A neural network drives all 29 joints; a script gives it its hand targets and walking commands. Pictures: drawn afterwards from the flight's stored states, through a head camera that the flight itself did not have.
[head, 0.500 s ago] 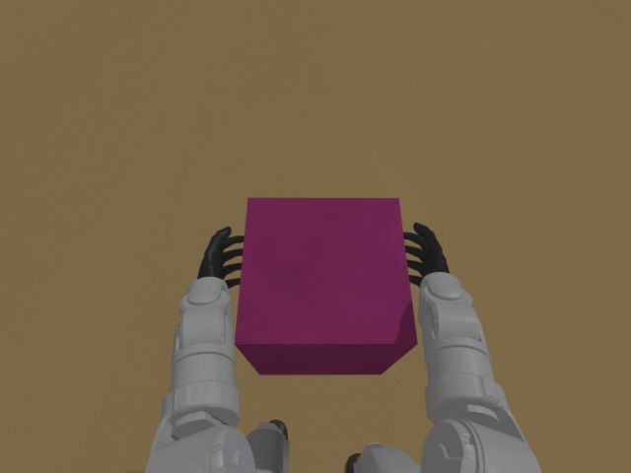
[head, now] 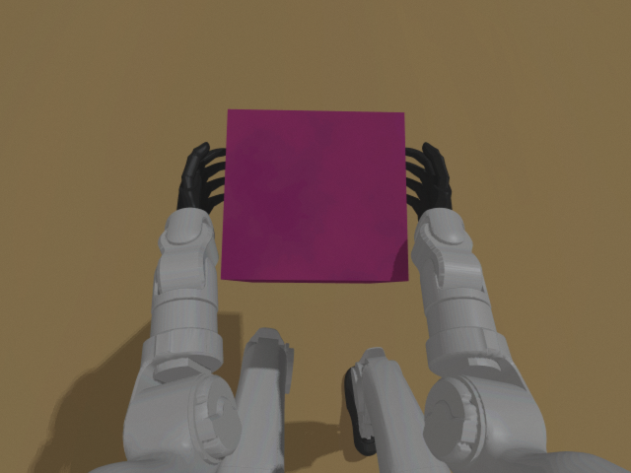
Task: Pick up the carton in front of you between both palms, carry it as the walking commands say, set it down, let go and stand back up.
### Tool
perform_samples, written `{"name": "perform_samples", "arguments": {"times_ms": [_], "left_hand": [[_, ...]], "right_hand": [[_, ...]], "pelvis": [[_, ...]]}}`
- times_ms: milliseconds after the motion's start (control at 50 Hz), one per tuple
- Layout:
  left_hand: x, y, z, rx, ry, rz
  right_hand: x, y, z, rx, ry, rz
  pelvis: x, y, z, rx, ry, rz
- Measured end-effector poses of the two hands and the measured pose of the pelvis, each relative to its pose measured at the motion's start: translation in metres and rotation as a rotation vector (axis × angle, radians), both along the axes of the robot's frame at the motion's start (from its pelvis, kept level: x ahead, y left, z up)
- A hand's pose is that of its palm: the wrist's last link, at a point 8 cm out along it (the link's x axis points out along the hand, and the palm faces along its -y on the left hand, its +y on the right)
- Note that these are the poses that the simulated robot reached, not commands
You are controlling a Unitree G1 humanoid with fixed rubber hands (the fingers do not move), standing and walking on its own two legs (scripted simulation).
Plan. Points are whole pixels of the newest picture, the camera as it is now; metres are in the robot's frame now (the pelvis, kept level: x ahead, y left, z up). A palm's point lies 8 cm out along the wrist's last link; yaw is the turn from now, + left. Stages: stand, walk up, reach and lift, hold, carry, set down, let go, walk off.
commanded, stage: set down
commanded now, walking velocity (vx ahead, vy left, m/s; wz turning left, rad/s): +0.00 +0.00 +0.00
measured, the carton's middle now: (313, 213) +0.44 +0.05 -0.16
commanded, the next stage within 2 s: none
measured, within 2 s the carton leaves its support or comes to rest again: rests again in 1.62 s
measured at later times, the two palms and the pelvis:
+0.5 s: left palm (215, 220) +0.44 +0.21 -0.24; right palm (392, 214) +0.47 -0.09 -0.23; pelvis -0.03 +0.01 -0.13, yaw -3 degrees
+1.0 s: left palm (225, 228) +0.46 +0.22 -0.38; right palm (370, 222) +0.49 -0.08 -0.37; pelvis -0.04 +0.00 -0.22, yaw -5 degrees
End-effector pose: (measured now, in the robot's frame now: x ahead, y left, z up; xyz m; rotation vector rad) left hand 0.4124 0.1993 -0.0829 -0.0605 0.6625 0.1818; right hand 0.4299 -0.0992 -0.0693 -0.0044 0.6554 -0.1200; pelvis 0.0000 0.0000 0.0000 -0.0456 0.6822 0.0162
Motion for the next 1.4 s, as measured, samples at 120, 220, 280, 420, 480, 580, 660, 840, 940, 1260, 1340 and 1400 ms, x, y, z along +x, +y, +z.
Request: {"name": "perform_samples", "arguments": {"times_ms": [120, 220, 280, 420, 480, 580, 660, 840, 940, 1260, 1340, 1400], "left_hand": [[0.007, 0.004, -0.037, 0.008, 0.012, -0.001], [0.012, 0.004, -0.072, 0.012, 0.015, 0.0], [0.015, 0.005, -0.092, 0.014, 0.016, 0.003], [0.021, 0.007, -0.137, 0.02, 0.022, 0.01], [0.024, 0.009, -0.155, 0.024, 0.028, 0.013], [0.028, 0.012, -0.184, 0.032, 0.039, 0.017], [0.031, 0.013, -0.207, 0.039, 0.048, 0.018], [0.039, 0.017, -0.261, 0.053, 0.072, 0.022], [0.04, 0.02, -0.287, 0.066, 0.094, 0.015], [0.043, 0.015, -0.305, 0.067, 0.123, 0.016], [0.038, 0.015, -0.311, 0.063, 0.136, 0.008], [0.037, 0.014, -0.315, 0.06, 0.143, -0.001]], "right_hand": [[0.009, 0.004, -0.037, -0.011, 0.01, 0.013], [0.016, 0.005, -0.07, -0.017, 0.012, 0.017], [0.02, 0.005, -0.09, -0.018, 0.012, 0.021], [0.03, 0.008, -0.135, -0.017, 0.017, 0.037], [0.034, 0.01, -0.154, -0.017, 0.022, 0.044], [0.041, 0.012, -0.185, -0.016, 0.032, 0.054], [0.045, 0.014, -0.21, -0.014, 0.041, 0.062], [0.054, 0.018, -0.267, -0.012, 0.063, 0.076], [0.057, 0.02, -0.294, -0.004, 0.083, 0.079], [0.059, 0.014, -0.319, -0.006, 0.099, 0.104], [0.059, 0.014, -0.322, -0.015, 0.108, 0.115], [0.059, 0.012, -0.324, -0.022, 0.112, 0.121]], "pelvis": [[-0.006, 0.006, -0.032, -0.014, 0.058, 0.001], [-0.012, 0.01, -0.059, -0.023, 0.096, -0.004], [-0.016, 0.011, -0.076, -0.026, 0.113, -0.009], [-0.025, 0.012, -0.112, -0.029, 0.136, -0.02], [-0.029, 0.01, -0.126, -0.028, 0.142, -0.024], [-0.034, 0.008, -0.148, -0.026, 0.149, -0.031], [-0.037, 0.006, -0.165, -0.023, 0.153, -0.038], [-0.042, 0.002, -0.2, -0.014, 0.146, -0.056], [-0.042, 0.002, -0.214, -0.007, 0.111, -0.083], [-0.039, -0.003, -0.232, 0.028, 0.097, -0.109], [-0.041, -0.005, -0.233, 0.03, 0.086, -0.113], [-0.042, -0.005, -0.234, 0.031, 0.075, -0.115]]}}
